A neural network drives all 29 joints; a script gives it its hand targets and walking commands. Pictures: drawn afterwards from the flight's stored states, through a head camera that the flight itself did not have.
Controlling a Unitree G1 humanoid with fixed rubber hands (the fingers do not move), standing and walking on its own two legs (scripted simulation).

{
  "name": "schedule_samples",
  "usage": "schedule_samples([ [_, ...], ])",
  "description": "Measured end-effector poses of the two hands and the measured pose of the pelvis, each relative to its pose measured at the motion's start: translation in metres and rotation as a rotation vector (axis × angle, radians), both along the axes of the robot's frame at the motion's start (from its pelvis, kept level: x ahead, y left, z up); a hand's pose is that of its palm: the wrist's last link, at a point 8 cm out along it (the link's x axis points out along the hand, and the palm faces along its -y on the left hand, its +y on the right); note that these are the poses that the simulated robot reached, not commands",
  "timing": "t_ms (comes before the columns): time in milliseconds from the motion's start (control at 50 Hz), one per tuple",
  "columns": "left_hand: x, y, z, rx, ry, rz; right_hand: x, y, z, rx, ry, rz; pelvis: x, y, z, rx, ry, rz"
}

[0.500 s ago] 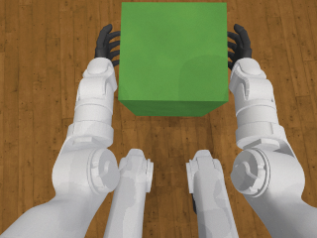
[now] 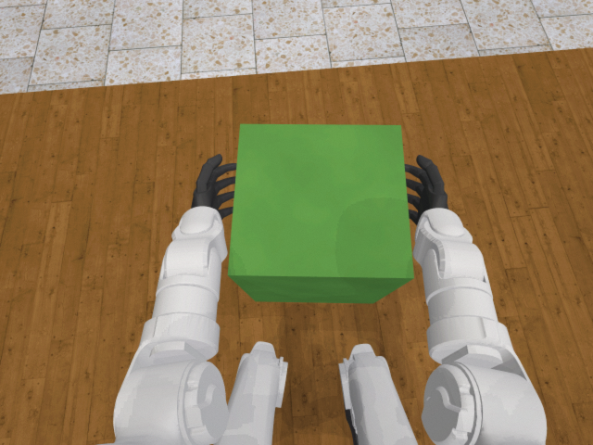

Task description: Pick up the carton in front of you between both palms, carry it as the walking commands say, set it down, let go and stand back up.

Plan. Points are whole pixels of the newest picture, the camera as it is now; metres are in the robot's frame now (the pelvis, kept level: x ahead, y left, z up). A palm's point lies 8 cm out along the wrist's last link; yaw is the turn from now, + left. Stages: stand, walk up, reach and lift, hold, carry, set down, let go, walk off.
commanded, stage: reach and lift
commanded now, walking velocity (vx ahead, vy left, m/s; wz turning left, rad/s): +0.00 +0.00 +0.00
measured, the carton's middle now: (316, 227) +0.44 +0.00 -0.11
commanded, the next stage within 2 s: hold in 1.80 s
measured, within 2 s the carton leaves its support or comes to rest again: neither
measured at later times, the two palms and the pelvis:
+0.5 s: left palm (161, 196) +0.39 +0.15 +0.11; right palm (493, 199) +0.39 -0.15 +0.11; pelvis +0.05 +0.00 +0.14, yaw +0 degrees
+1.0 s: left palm (95, 182) +0.35 +0.15 +0.21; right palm (583, 186) +0.35 -0.15 +0.21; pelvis +0.06 +0.00 +0.19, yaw +0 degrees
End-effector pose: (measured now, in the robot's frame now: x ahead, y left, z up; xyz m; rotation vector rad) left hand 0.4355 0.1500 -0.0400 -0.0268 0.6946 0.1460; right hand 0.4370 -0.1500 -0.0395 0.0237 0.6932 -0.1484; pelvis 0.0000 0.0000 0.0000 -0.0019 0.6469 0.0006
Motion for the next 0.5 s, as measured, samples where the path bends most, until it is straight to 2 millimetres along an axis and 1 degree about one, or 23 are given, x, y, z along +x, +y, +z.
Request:
schedule_samples([
  [220,-0.023,0.0,0.07,-0.005,-0.001,0.003,-0.023,0.0,0.069,0.005,-0.001,-0.004,0.022,0.0,0.064,0.001,-0.121,0.0],
  [500,-0.05,0.0,0.153,0.001,-0.006,-0.002,-0.05,0.0,0.153,0.001,-0.006,-0.002,0.051,0.0,0.137,0.001,-0.325,0.001],
])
